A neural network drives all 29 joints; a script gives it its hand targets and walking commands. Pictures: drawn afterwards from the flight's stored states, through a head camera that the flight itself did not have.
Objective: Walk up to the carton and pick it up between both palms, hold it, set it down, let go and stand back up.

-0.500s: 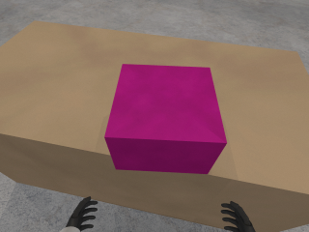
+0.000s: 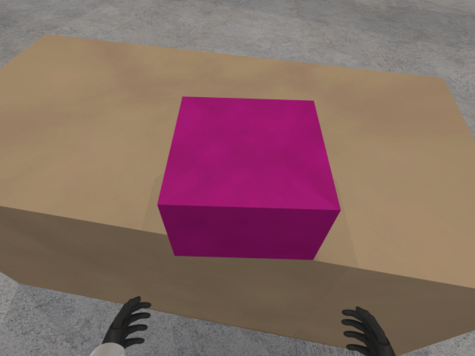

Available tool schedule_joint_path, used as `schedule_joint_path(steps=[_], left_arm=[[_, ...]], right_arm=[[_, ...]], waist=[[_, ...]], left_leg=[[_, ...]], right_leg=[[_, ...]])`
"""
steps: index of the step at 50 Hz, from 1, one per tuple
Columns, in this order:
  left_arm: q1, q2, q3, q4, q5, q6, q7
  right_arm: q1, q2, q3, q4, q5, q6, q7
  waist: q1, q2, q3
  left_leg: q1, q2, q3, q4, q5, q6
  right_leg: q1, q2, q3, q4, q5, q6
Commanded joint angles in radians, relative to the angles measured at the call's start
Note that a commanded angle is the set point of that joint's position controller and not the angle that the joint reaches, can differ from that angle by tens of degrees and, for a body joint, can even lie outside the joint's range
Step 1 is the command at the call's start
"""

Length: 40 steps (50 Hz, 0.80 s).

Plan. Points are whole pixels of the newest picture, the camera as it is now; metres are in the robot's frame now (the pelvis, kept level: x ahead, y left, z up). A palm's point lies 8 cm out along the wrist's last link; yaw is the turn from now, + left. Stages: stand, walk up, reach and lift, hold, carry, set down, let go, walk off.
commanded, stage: let go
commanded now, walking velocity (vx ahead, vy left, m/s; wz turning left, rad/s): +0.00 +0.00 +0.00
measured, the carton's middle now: (246, 176) +0.44 +0.01 +0.01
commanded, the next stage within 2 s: stand in 0.06 s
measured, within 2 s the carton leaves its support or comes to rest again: neither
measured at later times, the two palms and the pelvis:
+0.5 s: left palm out of the picture +0.04 +0.23 -0.14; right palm out of the picture +0.00 -0.23 -0.14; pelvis +0.00 +0.01 -0.01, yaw -3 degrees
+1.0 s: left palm out of the picture -0.01 +0.23 -0.15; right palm out of the picture -0.05 -0.18 -0.15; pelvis -0.01 +0.03 +0.00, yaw -5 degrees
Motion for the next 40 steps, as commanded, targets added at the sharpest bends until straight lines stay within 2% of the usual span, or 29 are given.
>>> schedule_joint_path(steps=[1, 3, 4, 5, 7, 10, 11, 12, 14, 16, 17, 18, 19, 22, 23, 24, 25, 26, 28, 30, 31, 32, 33, 34, 35, 36, 37, 38, 40], left_arm=[[-0.086, 0.127, 0.064, -0.145, 0.000, -0.039, 0.008], [-0.119, 0.104, 0.034, -0.119, 0.003, -0.026, 0.013], [0.107, 0.096, 0.057, 0.014, 0.062, -0.091, 0.000], [0.129, 0.119, 0.068, 0.066, 0.057, -0.106, -0.019], [0.054, 0.133, 0.072, 0.059, 0.051, -0.137, -0.034], [0.012, 0.108, 0.067, 0.089, 0.043, -0.157, -0.038], [-0.004, 0.053, 0.050, 0.095, 0.050, -0.152, -0.028], [0.050, 0.060, 0.054, 0.112, 0.051, -0.148, -0.025], [0.076, 0.093, 0.057, 0.155, 0.047, -0.148, -0.023], [0.058, 0.108, 0.060, 0.181, 0.040, -0.153, -0.010], [0.080, 0.099, 0.062, 0.187, 0.047, -0.161, -0.021], [0.061, 0.089, 0.058, 0.207, 0.052, -0.156, -0.016], [0.095, 0.084, 0.051, 0.219, 0.043, -0.154, -0.013], [0.105, 0.088, 0.054, 0.261, 0.034, -0.153, -0.011], [0.108, 0.110, 0.061, 0.282, 0.031, -0.157, -0.016], [0.149, 0.056, 0.051, 0.306, 0.034, -0.150, -0.012], [0.148, 0.102, 0.059, 0.310, 0.032, -0.159, -0.008], [0.134, 0.089, 0.060, 0.347, 0.042, -0.152, -0.015], [0.169, 0.034, 0.044, 0.371, 0.041, -0.145, -0.009], [0.183, 0.014, 0.041, 0.399, 0.029, -0.137, 0.002], [0.156, -0.019, 0.032, 0.390, 0.029, -0.138, -0.004], [0.148, 0.011, 0.038, 0.399, 0.027, -0.133, 0.005], [0.135, -0.033, 0.028, 0.420, 0.035, -0.139, 0.006], [0.155, 0.045, 0.051, 0.421, 0.034, -0.134, 0.010], [0.170, 0.056, 0.056, 0.444, 0.038, -0.132, 0.009], [0.148, 0.107, 0.074, 0.436, 0.034, -0.127, 0.001], [0.136, 0.034, 0.052, 0.438, 0.029, -0.130, 0.003], [0.154, -0.019, 0.036, 0.465, 0.035, -0.134, -0.004], [0.177, -0.045, 0.026, 0.486, 0.023, -0.135, 0.008]], right_arm=[[-0.086, -0.134, -0.036, -0.146, 0.003, -0.046, -0.010], [-0.112, -0.121, -0.045, -0.136, 0.012, -0.028, -0.009], [-0.050, -0.162, -0.045, -0.073, -0.039, 0.107, -0.033], [-0.032, -0.164, -0.051, -0.094, -0.039, 0.170, -0.029], [0.080, -0.184, -0.054, -0.061, -0.018, 0.218, -0.024], [0.058, -0.158, -0.038, -0.049, -0.014, 0.213, -0.041], [0.075, -0.194, -0.052, -0.032, -0.016, 0.211, -0.045], [0.038, -0.178, -0.048, -0.033, -0.026, 0.219, -0.045], [0.076, -0.161, -0.040, -0.006, -0.019, 0.222, -0.037], [0.056, -0.115, -0.024, -0.004, -0.011, 0.208, -0.034], [0.047, -0.143, -0.038, 0.019, -0.010, 0.206, -0.038], [0.109, -0.172, -0.044, 0.047, -0.012, 0.203, -0.040], [0.142, -0.170, -0.042, 0.059, -0.010, 0.202, -0.049], [0.110, -0.157, -0.036, 0.087, -0.016, 0.200, -0.052], [0.104, -0.124, -0.026, 0.092, -0.010, 0.197, -0.052], [0.146, -0.119, -0.032, 0.131, -0.013, 0.200, -0.057], [0.120, -0.134, -0.034, 0.126, -0.002, 0.206, -0.067], [0.143, -0.083, -0.017, 0.136, -0.005, 0.206, -0.057], [0.216, -0.152, -0.035, 0.186, -0.009, 0.216, -0.071], [0.189, -0.140, -0.023, 0.192, -0.006, 0.209, -0.072], [0.137, -0.096, -0.018, 0.190, -0.006, 0.213, -0.073], [0.172, -0.102, -0.019, 0.184, -0.001, 0.211, -0.077], [0.167, -0.182, -0.039, 0.204, 0.002, 0.215, -0.075], [0.197, -0.108, -0.026, 0.218, -0.008, 0.212, -0.085], [0.229, -0.132, -0.027, 0.237, -0.009, 0.222, -0.078], [0.194, -0.128, -0.020, 0.222, -0.005, 0.218, -0.076], [0.223, -0.102, -0.018, 0.242, -0.002, 0.222, -0.090], [0.205, -0.125, -0.020, 0.253, -0.008, 0.216, -0.082], [0.224, -0.070, -0.020, 0.261, 0.002, 0.212, -0.079]], waist=[[0.014, 0.029, -0.127], [-0.023, 0.062, -0.107], [0.040, 0.179, -0.056], [0.004, 0.204, -0.119], [-0.031, 0.018, -0.151], [-0.019, -0.093, -0.083], [-0.038, -0.064, -0.098], [-0.015, -0.057, -0.051], [-0.035, 0.062, -0.127], [-0.025, -0.047, -0.160], [-0.004, -0.054, -0.118], [-0.038, -0.038, -0.118], [-0.049, 0.050, -0.107], [-0.007, 0.114, -0.053], [0.002, 0.041, -0.116], [0.000, 0.116, -0.077], [0.002, 0.081, -0.102], [-0.006, -0.015, -0.080], [-0.018, 0.067, -0.048], [0.000, 0.035, -0.033], [0.002, 0.083, -0.027], [-0.010, -0.005, -0.067], [-0.023, 0.026, -0.049], [-0.005, -0.013, -0.002], [-0.021, 0.028, -0.023], [-0.013, -0.033, 0.020], [-0.033, 0.035, 0.011], [-0.014, -0.048, 0.001], [-0.035, 0.023, 0.027]], left_leg=[[0.044, 0.025, -0.009, -0.079, 0.189, -0.014], [0.054, 0.040, -0.014, -0.080, 0.125, -0.022], [0.016, 0.130, -0.111, -0.067, 0.167, 0.007], [0.019, 0.127, -0.073, -0.039, 0.053, 0.019], [-0.018, 0.102, -0.067, -0.018, 0.022, 0.013], [-0.083, 0.097, -0.083, 0.037, 0.000, 0.014], [-0.049, 0.092, -0.059, 0.028, -0.027, 0.022], [-0.033, 0.109, -0.079, 0.028, 0.005, 0.029], [-0.006, 0.105, -0.079, 0.021, 0.002, 0.043], [-0.047, 0.091, -0.059, 0.034, 0.012, 0.035], [-0.064, 0.086, -0.066, 0.025, 0.005, 0.031], [-0.014, 0.084, -0.053, 0.032, -0.025, 0.033], [0.004, 0.101, -0.078, 0.007, 0.044, 0.040], [-0.072, 0.154, -0.130, -0.069, 0.046, 0.068], [-0.037, 0.163, -0.132, -0.086, 0.046, 0.077], [-0.027, 0.151, -0.111, -0.080, 0.069, 0.074], [-0.043, 0.149, -0.128, -0.080, 0.040, 0.094], [-0.099, 0.131, -0.096, -0.064, 0.012, 0.073], [-0.077, 0.110, -0.075, -0.078, -0.023, 0.051], [-0.045, 0.136, -0.109, -0.118, -0.012, 0.052], [-0.062, 0.141, -0.100, -0.110, -0.014, 0.066], [-0.042, 0.133, -0.096, -0.095, -0.024, 0.071], [-0.050, 0.122, -0.102, -0.109, -0.057, 0.064], [-0.082, 0.150, -0.128, -0.120, -0.083, 0.083], [-0.107, 0.144, -0.105, -0.124, -0.153, 0.070], [-0.103, 0.143, -0.116, -0.116, -0.134, 0.073], [-0.061, 0.136, -0.100, -0.110, -0.144, 0.073], [-0.060, 0.147, -0.105, -0.108, -0.066, 0.071], [-0.032, 0.106, -0.075, -0.094, -0.033, 0.052]], right_leg=[[0.004, -0.072, 0.026, -0.079, 0.179, 0.035], [-0.054, -0.073, 0.038, -0.091, 0.108, 0.030], [-0.171, -0.130, 0.145, -0.053, 0.101, 0.021], [-0.125, -0.137, 0.148, -0.083, 0.087, 0.022], [-0.093, -0.133, 0.159, -0.048, 0.196, 0.003], [-0.162, -0.156, 0.198, -0.043, 0.277, -0.023], [-0.195, -0.176, 0.217, -0.072, 0.224, -0.040], [-0.256, -0.158, 0.198, -0.053, 0.222, -0.021], [-0.210, -0.138, 0.199, -0.031, 0.222, -0.030], [-0.160, -0.157, 0.224, -0.031, 0.262, -0.047], [-0.159, -0.171, 0.227, -0.048, 0.304, -0.048], [-0.207, -0.189, 0.266, -0.082, 0.215, -0.065], [-0.223, -0.177, 0.256, -0.060, 0.174, -0.049], [-0.181, -0.111, 0.170, -0.008, 0.126, -0.032], [-0.180, -0.102, 0.168, 0.004, 0.106, -0.017], [-0.200, -0.101, 0.180, -0.015, 0.124, -0.019], [-0.165, -0.109, 0.184, -0.036, 0.105, -0.035], [-0.097, -0.116, 0.188, -0.022, 0.177, -0.029], [-0.167, -0.131, 0.210, -0.038, 0.096, -0.030], [-0.199, -0.110, 0.185, -0.024, 0.089, -0.026], [-0.215, -0.114, 0.183, -0.039, 0.105, -0.023], [-0.197, -0.094, 0.184, -0.042, 0.058, -0.026], [-0.195, -0.110, 0.189, -0.040, 0.083, -0.032], [-0.199, -0.095, 0.181, -0.058, 0.008, -0.025], [-0.182, -0.097, 0.197, -0.062, -0.003, -0.022], [-0.233, -0.105, 0.168, -0.067, -0.012, -0.021], [-0.255, -0.107, 0.190, -0.079, -0.034, -0.019], [-0.213, -0.109, 0.179, -0.064, 0.054, -0.010], [-0.270, -0.121, 0.221, -0.097, 0.013, -0.010]])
